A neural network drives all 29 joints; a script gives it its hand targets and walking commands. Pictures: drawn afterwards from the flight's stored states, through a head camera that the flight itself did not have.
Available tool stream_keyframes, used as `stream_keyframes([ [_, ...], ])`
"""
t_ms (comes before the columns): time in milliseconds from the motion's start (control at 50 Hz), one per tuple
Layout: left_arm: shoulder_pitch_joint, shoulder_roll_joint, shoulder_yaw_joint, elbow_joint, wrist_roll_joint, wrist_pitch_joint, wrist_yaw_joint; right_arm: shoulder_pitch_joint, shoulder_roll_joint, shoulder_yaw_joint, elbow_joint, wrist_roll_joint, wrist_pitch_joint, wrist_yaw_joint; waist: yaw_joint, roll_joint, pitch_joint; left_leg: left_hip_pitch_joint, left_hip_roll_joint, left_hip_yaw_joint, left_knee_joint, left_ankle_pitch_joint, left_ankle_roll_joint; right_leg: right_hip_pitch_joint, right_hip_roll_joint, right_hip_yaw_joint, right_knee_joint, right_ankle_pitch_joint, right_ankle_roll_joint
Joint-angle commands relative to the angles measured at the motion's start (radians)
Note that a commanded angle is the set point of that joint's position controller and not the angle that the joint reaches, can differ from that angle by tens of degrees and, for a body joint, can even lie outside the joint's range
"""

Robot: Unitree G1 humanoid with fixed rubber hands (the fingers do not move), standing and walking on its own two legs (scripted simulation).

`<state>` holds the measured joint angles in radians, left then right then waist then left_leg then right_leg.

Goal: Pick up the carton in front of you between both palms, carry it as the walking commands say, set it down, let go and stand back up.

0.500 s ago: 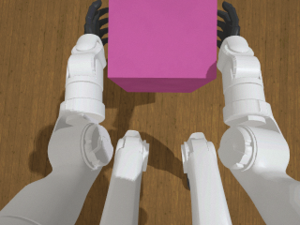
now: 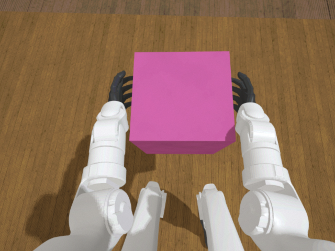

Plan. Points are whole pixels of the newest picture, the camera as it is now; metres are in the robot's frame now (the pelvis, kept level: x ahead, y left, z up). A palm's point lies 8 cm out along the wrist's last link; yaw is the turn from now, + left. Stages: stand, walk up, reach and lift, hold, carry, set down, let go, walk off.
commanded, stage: reach and lift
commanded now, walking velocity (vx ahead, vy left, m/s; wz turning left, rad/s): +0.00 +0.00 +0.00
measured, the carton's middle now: (180, 111) +0.45 +0.01 -0.11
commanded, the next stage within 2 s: hold in 1.86 s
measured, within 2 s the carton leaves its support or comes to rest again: neither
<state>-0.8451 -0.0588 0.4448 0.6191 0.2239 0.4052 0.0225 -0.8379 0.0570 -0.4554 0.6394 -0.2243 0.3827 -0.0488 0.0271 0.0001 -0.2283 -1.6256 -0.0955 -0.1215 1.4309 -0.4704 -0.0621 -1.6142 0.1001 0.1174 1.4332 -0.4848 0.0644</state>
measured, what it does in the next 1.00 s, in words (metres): rises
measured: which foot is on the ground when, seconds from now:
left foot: down 0.00-1.00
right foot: down 0.00-1.00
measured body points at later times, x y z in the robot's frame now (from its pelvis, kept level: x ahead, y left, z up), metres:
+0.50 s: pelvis +0.05 +0.00 +0.13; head +0.14 -0.01 +0.57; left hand +0.40 +0.16 +0.10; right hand +0.41 -0.15 +0.09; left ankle +0.08 +0.14 -0.56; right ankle +0.07 -0.14 -0.56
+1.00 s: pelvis +0.07 +0.00 +0.18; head +0.03 -0.01 +0.63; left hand +0.36 +0.15 +0.20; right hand +0.36 -0.15 +0.20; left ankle +0.08 +0.13 -0.56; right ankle +0.07 -0.14 -0.56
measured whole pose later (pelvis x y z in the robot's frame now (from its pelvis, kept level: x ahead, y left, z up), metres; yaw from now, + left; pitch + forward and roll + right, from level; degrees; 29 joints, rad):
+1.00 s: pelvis +0.07 +0.00 +0.18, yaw +1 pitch -2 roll +0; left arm -0.26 -0.15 0.24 0.36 0.26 0.63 -0.01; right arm -0.24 0.15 -0.23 0.34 -0.28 0.64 -0.02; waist 0.00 0.01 -0.06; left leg -0.18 -0.04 -0.16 0.44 -0.22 -0.02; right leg -0.16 0.04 0.15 0.43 -0.23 0.02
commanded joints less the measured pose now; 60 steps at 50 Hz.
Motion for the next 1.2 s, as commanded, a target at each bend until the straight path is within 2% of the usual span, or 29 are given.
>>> stream_keyframes([
  [0,-0.547,-1.129,-0.570,0.124,-0.167,-0.021,-0.244,-0.599,1.035,0.540,0.057,0.133,-0.033,0.252,-0.018,0.014,-0.801,0.625,-0.072,0.139,-0.225,0.229,0.016,0.433,0.076,-0.175,-0.202,0.179,-0.037],
  [40,-0.537,-1.098,-0.553,0.047,-0.147,-0.045,-0.240,-0.534,1.098,0.542,0.045,0.155,-0.020,0.251,0.030,-0.025,-0.763,0.597,-0.078,0.153,-0.251,0.260,0.030,0.592,0.066,-0.114,-0.274,0.258,-0.031],
  [100,-0.388,-1.105,-0.573,0.072,-0.151,-0.055,-0.234,-0.484,1.102,0.594,0.002,0.155,-0.042,0.251,0.021,-0.013,-0.772,0.683,-0.068,0.134,-0.292,0.330,0.027,0.689,0.055,-0.102,-0.308,0.334,-0.020],
  [120,-0.450,-1.119,-0.604,0.053,-0.140,-0.056,-0.232,-0.404,1.096,0.559,0.110,0.134,-0.041,0.255,-0.029,-0.002,-0.740,0.733,-0.054,0.104,-0.336,0.330,0.023,0.682,0.068,-0.119,-0.322,0.338,-0.039],
  [160,-0.406,-1.092,-0.598,0.023,-0.143,-0.062,-0.237,-0.470,1.075,0.596,0.003,0.150,-0.047,0.253,0.021,-0.008,-0.699,0.747,-0.063,0.102,-0.367,0.286,0.035,0.669,0.061,-0.123,-0.351,0.270,-0.029],
  [220,-0.262,-1.118,-0.595,0.053,-0.149,-0.061,-0.242,-0.301,1.133,0.657,-0.019,0.153,-0.043,0.236,-0.013,-0.074,-0.660,0.790,-0.056,0.106,-0.412,0.323,0.040,0.824,0.046,-0.071,-0.454,0.354,-0.022],
  [260,-0.314,-1.071,-0.550,0.072,-0.092,-0.050,-0.248,-0.341,1.085,0.589,0.014,0.122,-0.050,0.235,0.024,0.012,-0.545,0.794,-0.057,0.120,-0.473,0.242,0.038,0.811,0.039,-0.045,-0.527,0.243,-0.048],
  [280,-0.271,-1.045,-0.554,0.051,-0.098,-0.055,-0.251,-0.342,1.112,0.627,-0.022,0.150,-0.044,0.240,0.040,-0.059,-0.577,0.858,-0.055,0.109,-0.497,0.220,0.047,0.885,0.051,-0.074,-0.526,0.229,-0.022],
  [320,-0.216,-1.062,-0.589,0.040,-0.114,-0.064,-0.249,-0.320,1.109,0.629,-0.003,0.147,-0.051,0.240,0.040,-0.026,-0.585,0.908,-0.054,0.096,-0.531,0.283,0.046,0.907,0.038,-0.074,-0.535,0.284,-0.026],
  [340,-0.239,-1.114,-0.650,-0.002,-0.153,-0.069,-0.248,-0.230,1.154,0.669,-0.027,0.146,-0.055,0.230,-0.037,-0.060,-0.610,0.964,-0.049,0.075,-0.553,0.325,0.042,0.982,0.050,-0.076,-0.546,0.375,-0.029],
  [360,-0.187,-1.134,-0.666,0.004,-0.153,-0.069,-0.264,-0.225,1.082,0.685,-0.070,0.138,-0.052,0.224,-0.034,-0.036,-0.579,0.965,-0.044,0.067,-0.558,0.386,0.046,0.954,0.049,-0.088,-0.565,0.381,-0.043],
  [380,-0.153,-1.095,-0.644,0.022,-0.130,-0.055,-0.259,-0.218,1.103,0.660,-0.028,0.146,-0.055,0.230,0.037,0.030,-0.526,0.983,-0.044,0.086,-0.583,0.420,0.041,0.986,0.027,-0.047,-0.599,0.418,-0.038],
  [440,-0.055,-1.092,-0.645,0.024,-0.135,-0.035,-0.256,-0.124,1.062,0.664,-0.101,0.143,-0.038,0.240,-0.072,0.031,-0.480,1.105,-0.036,0.061,-0.666,0.430,0.038,1.045,0.029,-0.055,-0.676,0.440,-0.044],
  [500,-0.036,-1.057,-0.668,-0.060,-0.116,-0.036,-0.243,-0.061,1.102,0.717,-0.080,0.162,-0.017,0.248,0.007,0.002,-0.411,1.190,-0.031,0.049,-0.720,0.499,0.046,1.124,0.019,-0.041,-0.738,0.502,-0.047],
  [580,-0.011,-1.063,-0.766,-0.149,-0.167,-0.031,-0.243,0.002,1.100,0.775,-0.138,0.173,-0.001,0.263,-0.034,0.027,-0.415,1.294,-0.025,0.045,-0.789,0.521,0.032,1.241,0.028,-0.049,-0.799,0.511,-0.052],
  [660,0.093,-1.058,-0.786,-0.178,-0.174,0.050,-0.249,0.058,1.136,0.777,-0.211,0.208,0.051,0.262,0.012,0.037,-0.298,1.327,-0.029,0.054,-0.900,0.490,0.038,1.391,0.008,-0.026,-0.907,0.517,-0.041],
  [700,0.137,-1.062,-0.781,-0.182,-0.173,0.071,-0.258,0.175,1.063,0.790,-0.215,0.169,0.089,0.268,-0.054,0.031,-0.211,1.351,-0.024,0.046,-0.930,0.527,0.030,1.399,-0.014,-0.021,-0.959,0.559,-0.045],
  [720,0.297,-1.081,-0.807,-0.216,-0.182,0.090,-0.243,0.175,1.093,0.849,-0.283,0.217,0.105,0.266,0.010,-0.014,-0.191,1.461,-0.020,0.028,-0.972,0.620,0.041,1.414,0.003,-0.038,-0.969,0.651,-0.029],
  [760,0.248,-1.057,-0.822,-0.254,-0.198,0.109,-0.245,0.226,1.070,0.835,-0.314,0.197,0.139,0.269,-0.054,-0.016,-0.153,1.467,-0.001,0.025,-1.029,0.594,0.039,1.453,0.010,-0.047,-1.014,0.612,-0.031],
  [800,0.257,-1.075,-0.818,-0.246,-0.199,0.147,-0.242,0.212,1.048,0.813,-0.333,0.200,0.159,0.267,-0.050,0.002,-0.092,1.461,-0.007,0.030,-1.051,0.556,0.034,1.501,0.005,-0.024,-1.048,0.548,-0.049],
  [820,0.247,-1.068,-0.830,-0.337,-0.213,0.150,-0.244,0.238,1.054,0.848,-0.368,0.214,0.184,0.268,0.005,0.017,-0.077,1.498,-0.007,0.020,-1.041,0.537,0.037,1.508,-0.002,-0.039,-1.047,0.536,-0.044],
  [840,0.231,-1.066,-0.813,-0.295,-0.197,0.177,-0.245,0.207,1.046,0.802,-0.326,0.195,0.204,0.275,-0.042,-0.018,-0.044,1.525,0.003,0.017,-1.071,0.453,0.046,1.474,0.000,-0.038,-1.059,0.463,-0.049],
  [860,0.241,-1.017,-0.777,-0.310,-0.160,0.198,-0.246,0.200,1.034,0.768,-0.343,0.186,0.207,0.281,-0.004,0.052,0.044,1.446,-0.009,0.041,-1.077,0.439,0.035,1.491,-0.006,-0.035,-1.068,0.455,-0.056],
  [960,0.156,-1.038,-0.696,-0.228,-0.180,0.207,-0.278,0.105,1.042,0.770,-0.331,0.175,0.242,0.284,-0.011,-0.025,0.061,1.473,-0.001,0.046,-1.059,0.235,0.054,1.468,-0.012,-0.036,-1.092,0.251,-0.049],
  [1040,0.037,-1.056,-0.731,-0.316,-0.177,0.194,-0.278,0.034,1.072,0.781,-0.346,0.191,0.217,0.306,-0.009,0.058,-0.037,1.538,-0.001,0.051,-1.056,0.326,0.042,1.436,-0.015,-0.056,-1.076,0.328,-0.058],
  [1100,0.088,-1.062,-0.688,-0.204,-0.172,0.207,-0.275,0.059,1.030,0.695,-0.259,0.157,0.237,0.303,-0.036,-0.046,-0.014,1.478,0.011,0.046,-1.075,0.273,0.052,1.503,0.000,-0.052,-1.060,0.292,-0.061],
  [1140,0.031,-1.068,-0.681,-0.228,-0.140,0.198,-0.277,-0.038,1.085,0.716,-0.289,0.152,0.219,0.311,0.001,-0.021,0.004,1.476,-0.005,0.060,-1.068,0.237,0.055,1.451,-0.001,-0.054,-1.050,0.248,-0.045],
  [1160,0.005,-1.095,-0.738,-0.239,-0.174,0.198,-0.274,0.008,1.058,0.708,-0.243,0.144,0.223,0.306,-0.058,-0.035,-0.003,1.511,0.013,0.039,-1.058,0.238,0.053,1.452,0.004,-0.062,-1.051,0.245,-0.060],
  [1180,-0.042,-1.038,-0.673,-0.249,-0.153,0.195,-0.281,-0.020,1.064,0.703,-0.249,0.141,0.221,0.305,-0.014,0.018,0.013,1.460,0.000,0.064,-1.069,0.201,0.051,1.450,-0.004,-0.061,-1.057,0.218,-0.060],
])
